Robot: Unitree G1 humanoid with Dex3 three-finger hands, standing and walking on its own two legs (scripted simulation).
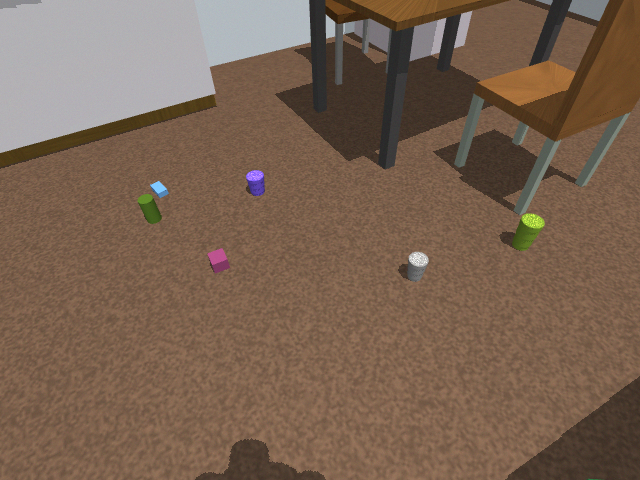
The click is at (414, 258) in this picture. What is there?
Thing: tapered cup
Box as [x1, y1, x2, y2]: [407, 252, 428, 281]
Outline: 421,252 413,252 409,255 407,275 411,280 414,281 418,280 421,277 428,261 426,255
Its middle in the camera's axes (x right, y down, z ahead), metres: +0.38 +0.10 +1.52
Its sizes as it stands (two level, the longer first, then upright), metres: 0.075 0.075 0.106
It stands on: the floor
